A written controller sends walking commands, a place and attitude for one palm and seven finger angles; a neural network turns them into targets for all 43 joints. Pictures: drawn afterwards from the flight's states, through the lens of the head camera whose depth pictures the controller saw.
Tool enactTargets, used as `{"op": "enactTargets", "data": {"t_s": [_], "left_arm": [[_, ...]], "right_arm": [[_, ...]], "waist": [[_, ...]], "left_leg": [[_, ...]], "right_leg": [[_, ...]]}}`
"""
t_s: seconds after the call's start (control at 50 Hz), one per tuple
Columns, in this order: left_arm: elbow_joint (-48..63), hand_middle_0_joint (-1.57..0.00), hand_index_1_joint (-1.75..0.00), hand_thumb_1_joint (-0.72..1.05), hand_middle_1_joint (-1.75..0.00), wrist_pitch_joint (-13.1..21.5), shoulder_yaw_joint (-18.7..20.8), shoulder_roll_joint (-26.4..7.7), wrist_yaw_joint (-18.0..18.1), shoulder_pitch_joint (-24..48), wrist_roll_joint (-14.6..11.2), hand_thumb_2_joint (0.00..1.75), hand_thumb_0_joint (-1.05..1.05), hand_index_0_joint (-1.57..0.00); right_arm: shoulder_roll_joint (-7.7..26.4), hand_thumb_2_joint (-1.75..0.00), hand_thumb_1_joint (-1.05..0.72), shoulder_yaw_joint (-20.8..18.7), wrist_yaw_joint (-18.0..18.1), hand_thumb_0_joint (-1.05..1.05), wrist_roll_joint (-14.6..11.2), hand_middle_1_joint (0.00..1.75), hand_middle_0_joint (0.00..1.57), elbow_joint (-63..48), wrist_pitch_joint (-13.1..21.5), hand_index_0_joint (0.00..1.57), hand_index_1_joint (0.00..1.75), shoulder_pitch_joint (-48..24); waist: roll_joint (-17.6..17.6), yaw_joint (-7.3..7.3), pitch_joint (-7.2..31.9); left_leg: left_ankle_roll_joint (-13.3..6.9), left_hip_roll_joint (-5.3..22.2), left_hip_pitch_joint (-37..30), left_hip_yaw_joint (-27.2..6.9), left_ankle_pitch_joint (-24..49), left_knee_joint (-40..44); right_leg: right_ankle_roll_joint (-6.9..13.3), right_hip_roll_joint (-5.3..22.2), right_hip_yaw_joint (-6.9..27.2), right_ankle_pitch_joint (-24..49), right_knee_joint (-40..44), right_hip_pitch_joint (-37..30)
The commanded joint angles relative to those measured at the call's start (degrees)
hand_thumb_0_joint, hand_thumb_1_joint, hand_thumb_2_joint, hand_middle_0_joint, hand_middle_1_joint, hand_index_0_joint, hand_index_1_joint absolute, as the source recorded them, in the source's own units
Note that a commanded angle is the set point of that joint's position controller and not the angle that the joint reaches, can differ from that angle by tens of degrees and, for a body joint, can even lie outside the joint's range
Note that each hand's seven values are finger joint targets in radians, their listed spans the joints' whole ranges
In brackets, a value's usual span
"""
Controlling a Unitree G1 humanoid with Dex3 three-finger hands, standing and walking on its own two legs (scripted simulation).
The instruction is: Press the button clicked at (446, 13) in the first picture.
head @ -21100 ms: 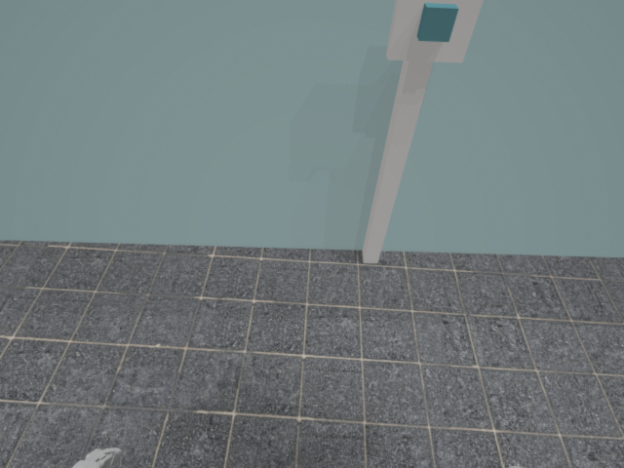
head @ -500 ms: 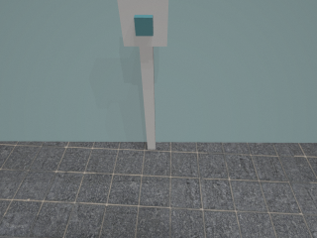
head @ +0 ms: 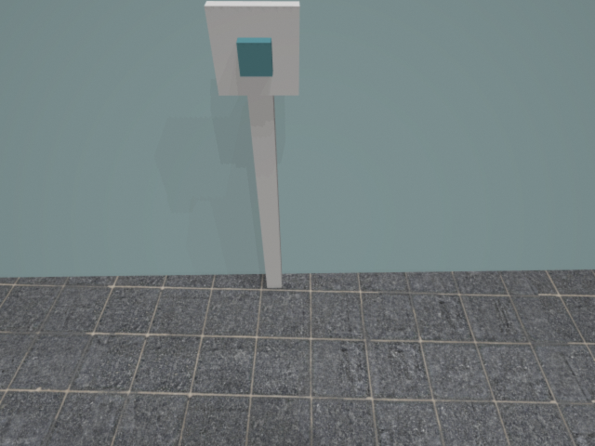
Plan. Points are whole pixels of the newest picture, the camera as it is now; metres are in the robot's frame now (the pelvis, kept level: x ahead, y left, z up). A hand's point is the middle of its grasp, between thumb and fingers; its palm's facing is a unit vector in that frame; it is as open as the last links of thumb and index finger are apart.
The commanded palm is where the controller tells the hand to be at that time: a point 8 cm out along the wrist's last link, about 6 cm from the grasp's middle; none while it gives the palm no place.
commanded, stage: stand and wait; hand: left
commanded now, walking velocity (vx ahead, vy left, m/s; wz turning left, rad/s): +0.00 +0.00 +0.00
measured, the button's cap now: (255, 56) +0.79 +0.13 +0.17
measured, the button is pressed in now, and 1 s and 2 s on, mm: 0 0 0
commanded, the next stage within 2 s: none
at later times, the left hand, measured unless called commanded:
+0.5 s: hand out of the picture +0.03 +0.18 -0.17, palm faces +0.04 -0.97 -0.22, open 7.4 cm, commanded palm none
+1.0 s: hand out of the picture +0.08 +0.21 -0.16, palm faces +0.01 -0.96 -0.28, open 7.4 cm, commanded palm none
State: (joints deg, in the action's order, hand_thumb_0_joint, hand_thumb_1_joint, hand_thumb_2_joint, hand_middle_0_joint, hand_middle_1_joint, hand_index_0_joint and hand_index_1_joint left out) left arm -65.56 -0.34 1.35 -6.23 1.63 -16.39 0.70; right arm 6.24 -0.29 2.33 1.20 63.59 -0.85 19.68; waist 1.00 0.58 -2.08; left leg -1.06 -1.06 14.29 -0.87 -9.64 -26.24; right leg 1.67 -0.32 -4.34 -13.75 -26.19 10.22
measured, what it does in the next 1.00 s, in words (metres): stands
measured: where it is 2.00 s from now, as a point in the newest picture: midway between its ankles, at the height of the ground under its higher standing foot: outside the picture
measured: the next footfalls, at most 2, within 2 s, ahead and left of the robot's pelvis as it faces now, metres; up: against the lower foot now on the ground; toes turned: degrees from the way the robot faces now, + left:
none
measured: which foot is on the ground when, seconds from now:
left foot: down 0.00-1.00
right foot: down 0.00-1.00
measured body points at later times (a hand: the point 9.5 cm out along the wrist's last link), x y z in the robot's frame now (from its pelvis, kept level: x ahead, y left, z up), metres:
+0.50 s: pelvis +0.02 -0.01 +0.00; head +0.03 -0.01 +0.45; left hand +0.02 +0.23 -0.15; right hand +0.02 -0.24 -0.16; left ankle +0.05 +0.11 -0.74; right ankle +0.01 -0.10 -0.74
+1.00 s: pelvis +0.03 -0.01 +0.01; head +0.05 -0.02 +0.46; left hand +0.08 +0.26 -0.14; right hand +0.07 -0.27 -0.15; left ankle +0.05 +0.11 -0.74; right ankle +0.01 -0.10 -0.74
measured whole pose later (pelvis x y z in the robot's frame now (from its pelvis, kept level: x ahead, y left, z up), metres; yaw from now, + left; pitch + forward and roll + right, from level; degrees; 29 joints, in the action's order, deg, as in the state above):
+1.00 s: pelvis +0.03 -0.01 +0.01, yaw +0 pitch -2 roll +0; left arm -65.5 0.6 1.4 -14.1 0.6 -8.9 0.5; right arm 14.5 -0.2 1.7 0.8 64.4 -0.3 9.5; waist 1.2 -0.1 -3.9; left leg -0.1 -0.3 8.8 -0.7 -9.5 -20.4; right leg 2.3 -1.3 -4.0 -12.9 -19.3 4.4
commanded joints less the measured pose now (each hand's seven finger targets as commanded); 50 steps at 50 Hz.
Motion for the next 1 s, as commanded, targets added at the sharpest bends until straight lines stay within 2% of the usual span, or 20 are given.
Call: {"op": "enactTargets", "data": {"t_s": [0.0,0.08,0.16,0.24,0.26,0.34,0.46,0.58,0.66,0.78,0.84,0.98], "left_arm": [[1.1,-0.2,-0.3,0.9,-0.3,0.8,1.3,-6.9,0.5,-4.0,-0.1,0.9,0.0,-0.2],[1.0,-0.2,-0.3,0.9,-0.3,1.1,1.3,-7.5,0.5,-3.7,-0.1,0.9,0.0,-0.2],[0.9,-0.2,-0.3,0.9,-0.3,1.1,1.3,-8.3,0.4,-2.9,-0.2,0.9,0.0,-0.2],[0.9,-0.2,-0.3,0.9,-0.3,1.4,1.3,-9.3,0.4,-1.9,-0.3,0.9,0.0,-0.2],[0.9,-0.2,-0.3,0.9,-0.3,1.3,1.3,-9.6,0.4,-1.7,-0.3,0.9,0.0,-0.2],[0.9,-0.2,-0.3,0.9,-0.3,1.3,1.2,-10.5,0.3,-0.7,-0.3,0.9,0.0,-0.2],[1.2,-0.2,-0.3,0.9,-0.3,1.4,1.4,-12.0,0.0,1.2,-0.3,0.9,0.0,-0.2],[1.6,-0.2,-0.3,0.9,-0.3,1.6,1.5,-13.5,-0.1,2.9,-0.2,0.9,0.0,-0.2],[1.9,-0.2,-0.3,0.9,-0.3,1.7,1.5,-14.5,-0.2,4.0,-0.3,0.9,0.0,-0.2],[2.2,-0.2,-0.3,0.9,-0.3,2.0,1.6,-15.9,-0.2,5.2,-0.2,0.9,0.0,-0.2],[2.4,-0.2,-0.3,0.9,-0.3,2.1,1.7,-16.6,-0.2,6.2,-0.3,0.9,0.0,-0.2],[2.6,-0.2,-0.3,0.9,-0.3,2.2,1.7,-17.7,-0.3,6.8,-0.2,0.9,0.0,-0.2]], "right_arm": [[5.2,-0.9,-0.9,-1.2,0.2,0.0,0.1,0.3,0.2,-1.3,0.7,0.2,0.3,4.7],[6.5,-0.9,-0.9,-1.3,0.3,0.0,-0.1,0.3,0.2,-1.3,0.8,0.2,0.3,3.7],[7.0,-0.9,-0.9,-1.3,0.3,0.0,-0.1,0.3,0.2,-1.0,0.8,0.2,0.3,2.9],[8.0,-0.9,-0.9,-1.4,0.3,0.0,-0.1,0.3,0.2,-0.9,0.9,0.2,0.3,1.8],[8.3,-0.9,-0.9,-1.3,0.3,0.0,-0.2,0.3,0.2,-0.8,1.0,0.2,0.3,1.2],[9.3,-0.9,-0.9,-1.3,0.2,0.0,-0.2,0.3,0.2,-0.9,1.0,0.2,0.3,-0.2],[11.3,-0.9,-0.9,-1.3,0.2,0.0,-0.1,0.3,0.2,-1.1,1.2,0.2,0.3,-2.4],[13.0,-0.9,-0.9,-1.5,0.0,0.0,-0.3,0.3,0.2,-1.4,1.3,0.2,0.3,-4.5],[14.0,-0.9,-0.9,-1.4,0.0,0.0,-0.2,0.3,0.2,-1.4,1.5,0.2,0.3,-5.7],[15.6,-0.9,-0.9,-1.7,-0.1,0.0,-0.3,0.3,0.2,-1.6,1.5,0.2,0.3,-7.5],[15.9,-0.9,-0.9,-1.6,-0.1,0.0,-0.3,0.3,0.2,-1.6,1.6,0.2,0.3,-8.0],[17.2,-0.9,-0.9,-1.7,-0.3,0.0,-0.3,0.3,0.2,-1.7,1.5,0.2,0.3,-9.4]], "waist": [[0.6,-0.1,-4.2],[0.2,-0.07,-3.2],[-0.8,-0.05,-4.0],[-0.8,0.07,-2.6],[0.3,-0.05,-2.8],[-0.6,-0.16,-3.2],[0.7,-0.29,-1.9],[-0.5,-0.34,-1.1],[0.3,-0.43,0.3],[-0.9,-0.35,0.8],[-0.2,-0.31,1.4],[-0.9,-0.4,1.1]], "left_leg": [[-1.3,5.2,1.6,-5.3,-4.0,6.2],[-1.2,5.3,-0.5,-4.9,-1.1,5.4],[-1.1,5.3,-0.7,-4.5,-1.1,5.6],[-1.0,5.6,-2.4,-4.3,2.4,5.2],[-1.0,5.8,-2.4,-4.4,2.6,5.6],[-0.9,5.8,-2.4,-4.5,2.7,5.9],[-1.0,6.3,-3.1,-5.2,3.8,6.7],[-0.9,6.6,-4.4,-5.3,5.8,6.9],[-0.8,6.8,-5.0,-5.4,7.1,7.3],[-0.7,7.2,-6.5,-5.0,8.1,7.4],[-0.6,7.2,-6.5,-5.0,8.9,7.7],[-0.5,7.4,-7.6,-4.8,8.6,8.0]], "right_leg": [[2.1,5.9,6.3,-5.7,7.9,3.0],[2.3,6.0,6.7,-4.2,8.2,2.8],[2.3,6.4,6.9,-4.6,9.2,2.5],[2.3,6.6,6.8,-1.6,9.1,1.4],[2.2,6.6,6.7,-1.2,9.1,1.3],[2.1,6.6,6.7,-0.9,9.5,0.6],[2.0,6.7,6.6,0.9,9.5,-1.0],[1.8,6.8,6.3,3.4,9.7,-1.6],[1.7,7.1,6.5,5.5,9.8,-3.4],[1.7,7.2,6.8,7.7,10.4,-3.2],[1.7,7.5,6.9,9.5,10.3,-4.7],[1.6,7.4,7.1,9.3,11.2,-4.0]]}}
